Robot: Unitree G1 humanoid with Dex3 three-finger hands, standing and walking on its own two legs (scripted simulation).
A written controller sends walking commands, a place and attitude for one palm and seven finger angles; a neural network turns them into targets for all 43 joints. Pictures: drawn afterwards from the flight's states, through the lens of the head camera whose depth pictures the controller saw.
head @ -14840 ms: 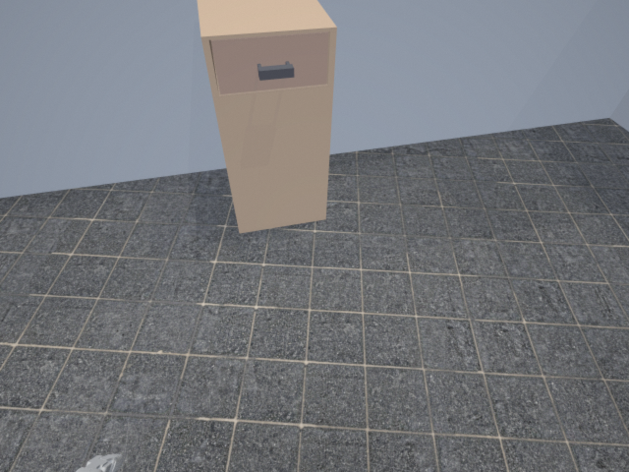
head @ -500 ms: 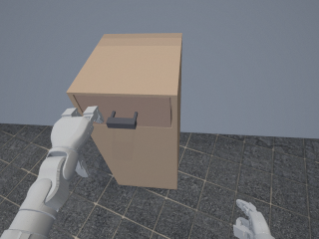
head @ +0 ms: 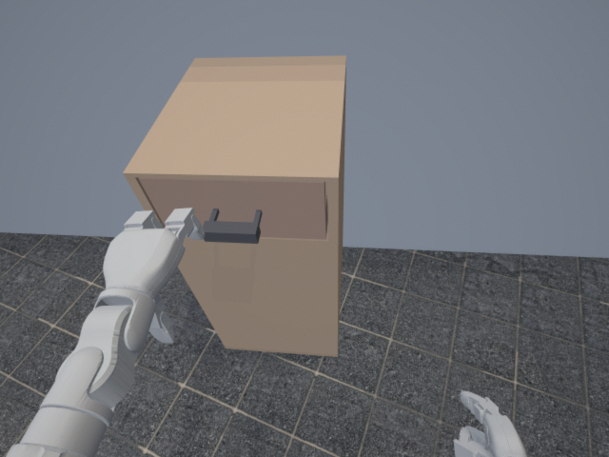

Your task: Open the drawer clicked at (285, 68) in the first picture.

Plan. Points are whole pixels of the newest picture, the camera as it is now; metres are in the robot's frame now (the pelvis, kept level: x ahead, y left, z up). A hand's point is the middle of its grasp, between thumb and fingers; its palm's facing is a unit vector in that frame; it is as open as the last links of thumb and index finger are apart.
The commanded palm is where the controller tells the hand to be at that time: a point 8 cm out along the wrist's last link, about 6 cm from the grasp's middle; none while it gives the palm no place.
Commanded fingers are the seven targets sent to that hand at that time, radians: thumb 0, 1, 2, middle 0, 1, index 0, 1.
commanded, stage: move the hooked fingers above the handle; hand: left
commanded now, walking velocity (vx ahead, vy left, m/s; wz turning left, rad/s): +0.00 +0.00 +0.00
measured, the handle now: (234, 223) +0.51 +0.21 -0.05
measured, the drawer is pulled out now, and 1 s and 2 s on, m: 0.00 0.00 0.00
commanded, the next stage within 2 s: none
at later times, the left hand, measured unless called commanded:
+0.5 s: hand (200, 252) +0.37 +0.21 +0.05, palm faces +0.00 -0.05 -1.00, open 13.8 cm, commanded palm +0.35 +0.22 +0.10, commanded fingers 0.00 -0.50 0.30 -0.30 -1.20 -0.30 -1.20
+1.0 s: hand (213, 232) +0.42 +0.21 +0.03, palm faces -0.03 -0.02 -1.00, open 13.8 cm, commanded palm +0.41 +0.22 +0.08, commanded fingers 0.00 -0.50 0.30 -0.30 -1.20 -0.30 -1.20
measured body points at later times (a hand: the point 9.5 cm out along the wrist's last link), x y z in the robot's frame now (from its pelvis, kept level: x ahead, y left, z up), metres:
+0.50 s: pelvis +0.00 -0.01 -0.01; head +0.05 -0.04 +0.44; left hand +0.36 +0.21 +0.10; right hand +0.15 -0.26 -0.13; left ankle -0.03 +0.10 -0.74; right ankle +0.02 -0.12 -0.74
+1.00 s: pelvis +0.00 -0.01 -0.01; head +0.07 -0.03 +0.43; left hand +0.42 +0.21 +0.08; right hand +0.10 -0.28 -0.15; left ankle -0.03 +0.10 -0.74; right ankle +0.02 -0.12 -0.74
